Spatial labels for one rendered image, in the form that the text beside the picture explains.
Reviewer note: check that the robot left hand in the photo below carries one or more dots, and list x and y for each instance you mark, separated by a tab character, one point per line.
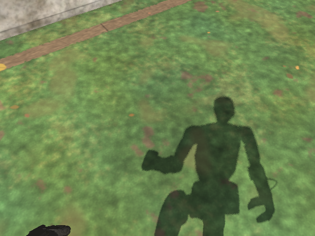
53	230

